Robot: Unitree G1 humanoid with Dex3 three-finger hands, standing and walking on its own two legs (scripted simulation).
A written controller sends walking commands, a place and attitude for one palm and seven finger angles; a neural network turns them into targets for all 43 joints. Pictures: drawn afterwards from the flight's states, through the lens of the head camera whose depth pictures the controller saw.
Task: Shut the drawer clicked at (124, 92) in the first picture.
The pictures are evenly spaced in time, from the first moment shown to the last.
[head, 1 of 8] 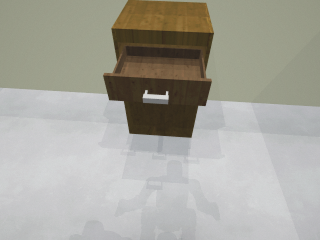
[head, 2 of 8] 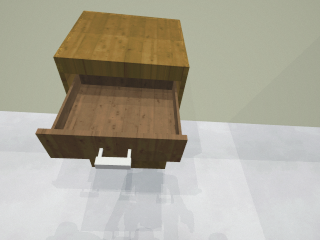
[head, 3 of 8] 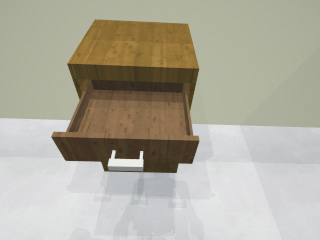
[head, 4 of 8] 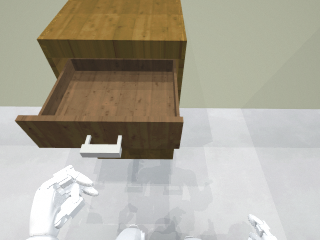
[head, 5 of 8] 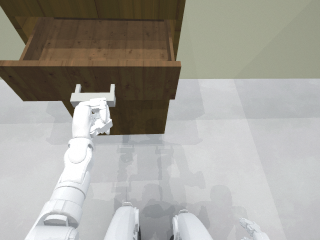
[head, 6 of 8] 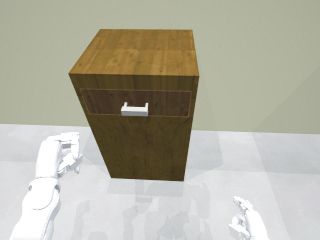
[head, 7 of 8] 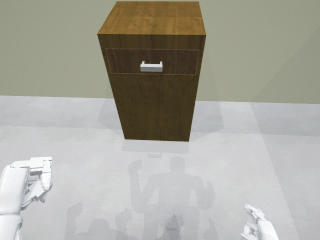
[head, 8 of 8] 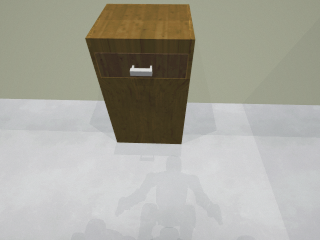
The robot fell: no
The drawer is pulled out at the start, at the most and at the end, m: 0.29 0.29 0.00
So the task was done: yes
